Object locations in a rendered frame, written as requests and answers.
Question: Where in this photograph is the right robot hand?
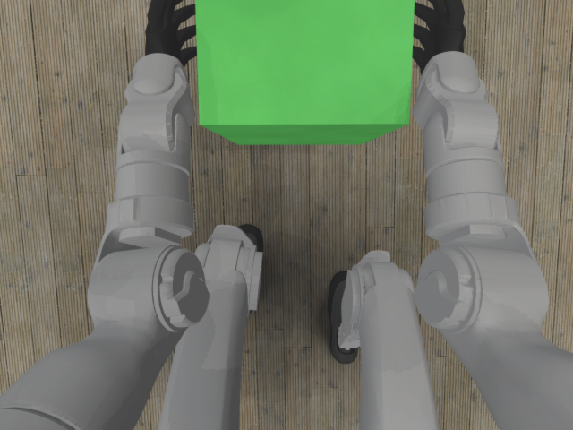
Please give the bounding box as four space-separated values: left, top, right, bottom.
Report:
412 0 466 75

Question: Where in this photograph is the robot left upper arm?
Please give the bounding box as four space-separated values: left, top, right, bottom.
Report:
0 245 210 430

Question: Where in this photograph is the right robot forearm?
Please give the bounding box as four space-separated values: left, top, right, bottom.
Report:
412 51 549 302

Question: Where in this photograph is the left robot hand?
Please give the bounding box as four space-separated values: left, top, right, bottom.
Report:
145 0 197 67

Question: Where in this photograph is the robot right upper arm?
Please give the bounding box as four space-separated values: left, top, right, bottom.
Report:
414 244 573 430

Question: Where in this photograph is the left robot forearm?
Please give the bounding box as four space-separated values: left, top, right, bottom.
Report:
88 53 195 310

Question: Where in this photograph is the robot left foot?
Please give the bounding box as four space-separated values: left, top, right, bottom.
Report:
239 224 263 313

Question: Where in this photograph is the left robot thigh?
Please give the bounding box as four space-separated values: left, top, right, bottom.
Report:
158 237 263 430

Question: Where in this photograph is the carton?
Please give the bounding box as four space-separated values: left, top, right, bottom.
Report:
195 0 415 145

